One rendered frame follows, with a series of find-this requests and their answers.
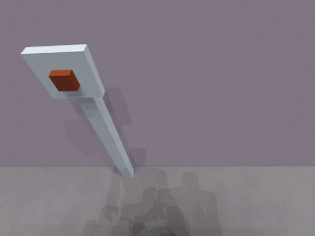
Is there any button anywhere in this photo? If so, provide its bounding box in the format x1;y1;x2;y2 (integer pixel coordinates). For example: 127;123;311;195
48;70;80;91

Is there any panel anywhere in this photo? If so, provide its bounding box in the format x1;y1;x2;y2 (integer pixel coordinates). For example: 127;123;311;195
21;44;134;179

